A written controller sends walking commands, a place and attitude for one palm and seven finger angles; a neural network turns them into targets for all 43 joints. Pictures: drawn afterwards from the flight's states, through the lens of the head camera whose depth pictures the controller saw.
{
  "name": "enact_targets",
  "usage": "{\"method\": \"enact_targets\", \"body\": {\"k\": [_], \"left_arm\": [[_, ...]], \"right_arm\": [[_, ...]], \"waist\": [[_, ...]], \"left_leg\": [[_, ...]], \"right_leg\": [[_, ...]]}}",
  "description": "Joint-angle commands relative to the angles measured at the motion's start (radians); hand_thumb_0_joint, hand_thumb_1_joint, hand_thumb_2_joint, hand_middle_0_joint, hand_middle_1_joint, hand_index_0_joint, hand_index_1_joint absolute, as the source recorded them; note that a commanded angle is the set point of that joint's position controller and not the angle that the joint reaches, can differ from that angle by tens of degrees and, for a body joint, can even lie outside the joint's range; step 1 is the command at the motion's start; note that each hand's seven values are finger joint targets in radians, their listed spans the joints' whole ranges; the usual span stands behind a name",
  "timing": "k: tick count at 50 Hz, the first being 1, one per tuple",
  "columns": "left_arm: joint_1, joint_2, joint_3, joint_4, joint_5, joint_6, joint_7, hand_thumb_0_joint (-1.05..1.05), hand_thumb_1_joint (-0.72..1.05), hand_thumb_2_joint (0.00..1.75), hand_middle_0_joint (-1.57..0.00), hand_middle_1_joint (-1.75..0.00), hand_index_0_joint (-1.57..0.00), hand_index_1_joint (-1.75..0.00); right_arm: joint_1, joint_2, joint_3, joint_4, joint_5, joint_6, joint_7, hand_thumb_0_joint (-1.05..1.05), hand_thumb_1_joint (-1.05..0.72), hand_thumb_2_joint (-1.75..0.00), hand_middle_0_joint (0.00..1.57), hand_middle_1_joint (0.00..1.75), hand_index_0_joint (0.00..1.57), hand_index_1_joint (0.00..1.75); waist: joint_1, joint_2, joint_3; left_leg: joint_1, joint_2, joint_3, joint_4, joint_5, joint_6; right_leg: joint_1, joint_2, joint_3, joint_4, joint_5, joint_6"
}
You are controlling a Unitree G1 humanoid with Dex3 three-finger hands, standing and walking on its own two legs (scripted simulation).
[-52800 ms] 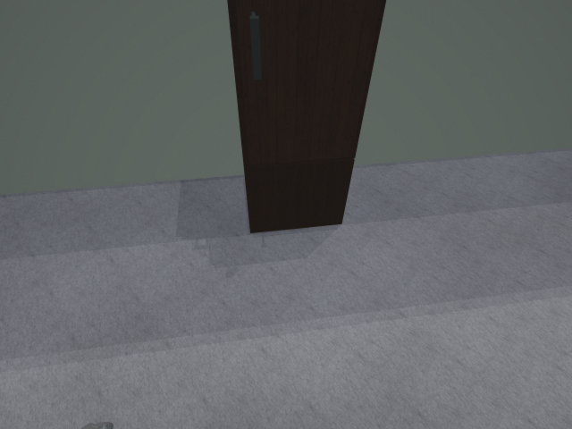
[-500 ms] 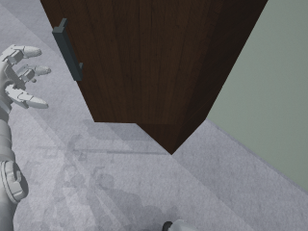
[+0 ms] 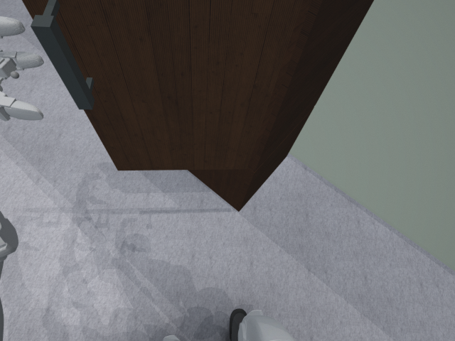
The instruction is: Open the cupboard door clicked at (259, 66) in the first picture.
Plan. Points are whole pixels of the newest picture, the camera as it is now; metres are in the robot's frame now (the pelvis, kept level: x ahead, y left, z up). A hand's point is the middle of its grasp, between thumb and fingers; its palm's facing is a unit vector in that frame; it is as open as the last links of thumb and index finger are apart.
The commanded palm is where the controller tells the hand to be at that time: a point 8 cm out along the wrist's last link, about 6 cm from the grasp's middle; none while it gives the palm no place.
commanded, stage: move the hooked fingers beside the handle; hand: left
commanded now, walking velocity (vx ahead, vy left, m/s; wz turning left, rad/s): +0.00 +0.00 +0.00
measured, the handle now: (71, 59) +0.56 +0.21 +0.12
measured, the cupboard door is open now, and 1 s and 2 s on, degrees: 43 43 43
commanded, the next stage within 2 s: slide the fingers in behind the handle in 1.20 s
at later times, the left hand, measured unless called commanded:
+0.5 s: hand (15, 81) +0.50 +0.27 +0.13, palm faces -0.05 -1.00 -0.01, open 14.0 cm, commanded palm +0.48 +0.31 +0.12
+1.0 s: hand (23, 79) +0.50 +0.26 +0.13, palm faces -0.05 -1.00 -0.02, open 14.0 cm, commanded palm +0.48 +0.31 +0.12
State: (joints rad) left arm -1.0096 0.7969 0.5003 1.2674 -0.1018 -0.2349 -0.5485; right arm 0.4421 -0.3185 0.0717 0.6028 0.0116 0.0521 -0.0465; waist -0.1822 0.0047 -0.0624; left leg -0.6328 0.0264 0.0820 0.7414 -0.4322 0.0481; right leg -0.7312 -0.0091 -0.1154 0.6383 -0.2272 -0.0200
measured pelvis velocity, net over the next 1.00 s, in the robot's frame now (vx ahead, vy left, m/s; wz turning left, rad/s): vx -0.01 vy -0.01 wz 0.01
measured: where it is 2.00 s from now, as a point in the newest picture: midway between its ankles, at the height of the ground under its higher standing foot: outside the picture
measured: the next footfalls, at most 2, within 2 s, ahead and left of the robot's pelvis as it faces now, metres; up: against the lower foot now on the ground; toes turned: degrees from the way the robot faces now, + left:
none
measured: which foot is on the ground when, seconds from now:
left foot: down 0.00-1.00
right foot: down 0.00-1.00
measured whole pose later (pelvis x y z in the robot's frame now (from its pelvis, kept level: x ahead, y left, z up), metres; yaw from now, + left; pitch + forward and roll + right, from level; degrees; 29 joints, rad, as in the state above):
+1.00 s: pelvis -0.01 -0.01 +0.00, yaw +1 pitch +19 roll -2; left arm -1.04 0.79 0.47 1.28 -0.10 -0.24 -0.53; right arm 0.42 -0.32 0.08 0.59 0.01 0.06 -0.05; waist -0.19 0.01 -0.06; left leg -0.68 0.03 0.06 0.79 -0.44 0.04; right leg -0.76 0.00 -0.13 0.67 -0.23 -0.03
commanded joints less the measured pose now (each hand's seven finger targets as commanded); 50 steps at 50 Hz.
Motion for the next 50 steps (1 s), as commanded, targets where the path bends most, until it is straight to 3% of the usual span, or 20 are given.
{"method": "enact_targets", "body": {"k": [1, 6, 9, 11, 14, 17, 19, 21, 24, 25, 26, 29, 32, 35, 39, 41, 45, 46, 48, 50], "left_arm": [[-0.457, 0.347, 0.040, -0.191, -0.015, -0.050, -0.001, 0.00, -0.50, 0.30, -0.30, -1.20, -0.30, -1.20], [-0.370, 0.331, 0.050, -0.206, -0.027, -0.049, -0.016, 0.00, -0.50, 0.30, -0.30, -1.20, -0.30, -1.20], [-0.342, 0.342, 0.072, -0.250, -0.032, -0.048, -0.017, 0.00, -0.50, 0.30, -0.30, -1.20, -0.30, -1.20], [-0.320, 0.352, 0.091, -0.327, -0.043, -0.057, -0.018, 0.00, -0.50, 0.30, -0.30, -1.20, -0.30, -1.20], [-0.297, 0.269, 0.052, -0.352, -0.065, -0.049, -0.012, 0.00, -0.50, 0.30, -0.30, -1.20, -0.30, -1.20], [-0.289, 0.282, 0.071, -0.335, -0.071, -0.039, -0.002, 0.00, -0.50, 0.30, -0.30, -1.20, -0.30, -1.20], [-0.314, 0.234, 0.022, -0.357, -0.056, -0.040, 0.008, 0.00, -0.50, 0.30, -0.30, -1.20, -0.30, -1.20], [-0.338, 0.254, 0.038, -0.411, -0.060, -0.054, 0.017, 0.00, -0.50, 0.30, -0.30, -1.20, -0.30, -1.20], [-0.303, 0.223, 0.031, -0.368, -0.072, -0.053, 0.020, 0.00, -0.50, 0.30, -0.30, -1.20, -0.30, -1.20], [-0.319, 0.186, 0.000, -0.383, -0.083, -0.057, 0.016, 0.00, -0.50, 0.30, -0.30, -1.20, -0.30, -1.20], [-0.298, 0.212, 0.026, -0.377, -0.078, -0.053, 0.018, 0.00, -0.50, 0.30, -0.30, -1.20, -0.30, -1.20], [-0.292, 0.222, 0.016, -0.294, -0.063, -0.036, 0.020, 0.00, -0.50, 0.30, -0.30, -1.20, -0.30, -1.20], [-0.331, 0.252, 0.026, -0.320, -0.052, -0.054, 0.022, 0.00, -0.50, 0.30, -0.30, -1.20, -0.30, -1.20], [-0.362, 0.207, -0.010, -0.289, -0.068, -0.066, 0.016, 0.00, -0.50, 0.30, -0.30, -1.20, -0.30, -1.20], [-0.421, 0.246, -0.011, -0.247, -0.044, -0.066, 0.015, 0.00, -0.50, 0.30, -0.30, -1.20, -0.30, -1.20], [-0.473, 0.241, -0.025, -0.277, -0.041, -0.078, 0.013, 0.00, -0.50, 0.30, -0.30, -1.20, -0.30, -1.20], [-0.467, 0.257, -0.017, -0.194, -0.041, -0.066, 0.012, 0.00, -0.50, 0.30, -0.30, -1.20, -0.30, -1.20], [-0.485, 0.266, -0.023, -0.193, -0.030, -0.063, 0.012, 0.00, -0.50, 0.30, -0.30, -1.20, -0.30, -1.20], [-0.474, 0.341, 0.028, -0.209, -0.014, -0.067, 0.021, 0.00, -0.50, 0.30, -0.30, -1.20, -0.30, -1.20], [-0.448, 0.336, 0.037, -0.226, -0.026, -0.076, 0.017, 0.00, -0.50, 0.30, -0.30, -1.20, -0.30, -1.20]], "right_arm": [[0.192, -0.199, -0.074, -0.033, -0.003, 0.004, -0.014, 0.00, -0.90, -0.90, 0.20, 0.30, 0.20, 0.30], [0.203, -0.198, -0.078, -0.048, -0.008, 0.021, -0.003, 0.00, -0.90, -0.90, 0.20, 0.30, 0.20, 0.30], [0.199, -0.195, -0.085, -0.064, -0.009, 0.033, 0.005, 0.00, -0.90, -0.90, 0.20, 0.30, 0.20, 0.30], [0.199, -0.194, -0.089, -0.072, -0.010, 0.038, 0.012, 0.00, -0.90, -0.90, 0.20, 0.30, 0.20, 0.30], [0.186, -0.187, -0.095, -0.071, -0.007, 0.039, 0.022, 0.00, -0.90, -0.90, 0.20, 0.30, 0.20, 0.30], [0.183, -0.187, -0.094, -0.070, -0.004, 0.041, 0.022, 0.00, -0.90, -0.90, 0.20, 0.30, 0.20, 0.30], [0.175, -0.180, -0.093, -0.068, -0.003, 0.036, 0.021, 0.00, -0.90, -0.90, 0.20, 0.30, 0.20, 0.30], [0.177, -0.181, -0.096, -0.062, -0.006, 0.031, 0.020, 0.00, -0.90, -0.90, 0.20, 0.30, 0.20, 0.30], [0.161, -0.176, -0.093, -0.064, -0.004, 0.025, 0.021, 0.00, -0.90, -0.90, 0.20, 0.30, 0.20, 0.30], [0.155, -0.175, -0.091, -0.070, -0.001, 0.022, 0.018, 0.00, -0.90, -0.90, 0.20, 0.30, 0.20, 0.30], [0.154, -0.176, -0.093, -0.063, -0.002, 0.021, 0.019, 0.00, -0.90, -0.90, 0.20, 0.30, 0.20, 0.30], [0.140, -0.179, -0.086, -0.067, 0.003, 0.023, 0.016, 0.00, -0.90, -0.90, 0.20, 0.30, 0.20, 0.30], [0.133, -0.178, -0.083, -0.074, 0.002, 0.021, 0.012, 0.00, -0.90, -0.90, 0.20, 0.30, 0.20, 0.30], [0.127, -0.178, -0.078, -0.077, 0.006, 0.016, 0.006, 0.00, -0.90, -0.90, 0.20, 0.30, 0.20, 0.30], [0.130, -0.183, -0.070, -0.063, 0.006, 0.007, -0.004, 0.00, -0.90, -0.90, 0.20, 0.30, 0.20, 0.30], [0.136, -0.183, -0.071, -0.054, 0.003, 0.002, -0.008, 0.00, -0.90, -0.90, 0.20, 0.30, 0.20, 0.30], [0.143, -0.188, -0.062, -0.055, 0.006, -0.003, -0.013, 0.00, -0.90, -0.90, 0.20, 0.30, 0.20, 0.30], [0.146, -0.189, -0.061, -0.047, 0.004, -0.003, -0.014, 0.00, -0.90, -0.90, 0.20, 0.30, 0.20, 0.30], [0.165, -0.193, -0.064, -0.050, 0.001, -0.003, -0.014, 0.00, -0.90, -0.90, 0.20, 0.30, 0.20, 0.30], [0.170, -0.192, -0.064, -0.064, -0.001, -0.001, -0.011, 0.00, -0.90, -0.90, 0.20, 0.30, 0.20, 0.30]], "waist": [[0.000, 0.172, -0.450], [0.022, 0.195, -0.498], [0.035, 0.161, -0.503], [0.055, 0.247, -0.552], [0.040, 0.200, -0.496], [0.037, 0.162, -0.465], [0.033, 0.201, -0.444], [0.041, 0.260, -0.500], [0.037, 0.164, -0.467], [0.031, 0.185, -0.460], [0.045, 0.204, -0.472], [0.031, 0.102, -0.386], [0.041, 0.175, -0.432], [0.013, 0.120, -0.399], [0.001, 0.118, -0.405], [-0.001, 0.194, -0.455], [-0.019, 0.114, -0.396], [-0.016, 0.161, -0.406], [0.001, 0.159, -0.458], [0.008, 0.169, -0.494]], "left_leg": [[0.191, 0.006, -0.130, -0.050, 0.583, -0.041], [0.233, 0.013, -0.131, -0.037, 0.685, -0.051], [0.211, 0.012, -0.128, -0.038, 0.679, -0.043], [0.299, 0.018, -0.139, -0.032, 0.796, -0.063], [0.301, 0.024, -0.138, -0.033, 0.788, -0.058], [0.273, 0.021, -0.136, -0.040, 0.757, -0.052], [0.279, 0.017, -0.137, -0.045, 0.737, -0.055], [0.357, 0.023, -0.146, -0.033, 0.818, -0.072], [0.294, 0.020, -0.138, -0.041, 0.759, -0.059], [0.304, 0.019, -0.138, -0.042, 0.786, -0.061], [0.313, 0.019, -0.137, -0.039, 0.790, -0.063], [0.191, 0.007, -0.122, -0.055, 0.630, -0.040], [0.222, 0.004, -0.124, -0.047, 0.653, -0.050], [0.183, 0.003, -0.118, -0.047, 0.570, -0.038], [0.137, -0.004, -0.124, -0.053, 0.456, -0.028], [0.191, -0.002, -0.133, -0.044, 0.500, -0.042], [0.095, -0.006, -0.126, -0.046, 0.408, -0.024], [0.098, -0.006, -0.125, -0.046, 0.402, -0.027], [0.103, -0.006, -0.128, -0.040, 0.419, -0.027], [0.116, -0.006, -0.124, -0.036, 0.469, -0.031]], "right_leg": [[0.293, 0.032, 0.090, 0.018, 0.342, -0.008], [0.291, 0.038, 0.083, 0.029, 0.379, -0.011], [0.324, 0.037, 0.084, 0.028, 0.399, -0.009], [0.300, 0.042, 0.075, 0.037, 0.413, -0.015], [0.278, 0.046, 0.071, 0.019, 0.399, -0.010], [0.288, 0.046, 0.071, 0.020, 0.399, -0.009], [0.272, 0.043, 0.069, 0.016, 0.374, -0.009], [0.260, 0.047, 0.067, 0.022, 0.385, -0.014], [0.305, 0.045, 0.071, 0.016, 0.401, -0.009], [0.303, 0.045, 0.068, 0.021, 0.418, -0.015], [0.303, 0.043, 0.070, 0.022, 0.417, -0.013], [0.331, 0.036, 0.078, 0.016, 0.391, -0.006], [0.330, 0.034, 0.082, 0.029, 0.392, -0.011], [0.325, 0.036, 0.084, 0.025, 0.366, -0.011], [0.322, 0.030, 0.092, 0.025, 0.306, -0.008], [0.295, 0.031, 0.090, 0.028, 0.298, -0.011], [0.308, 0.031, 0.094, 0.025, 0.279, -0.010], [0.300, 0.028, 0.098, 0.024, 0.270, -0.010], [0.320, 0.029, 0.100, 0.031, 0.275, -0.011], [0.343, 0.034, 0.097, 0.042, 0.321, -0.017]]}}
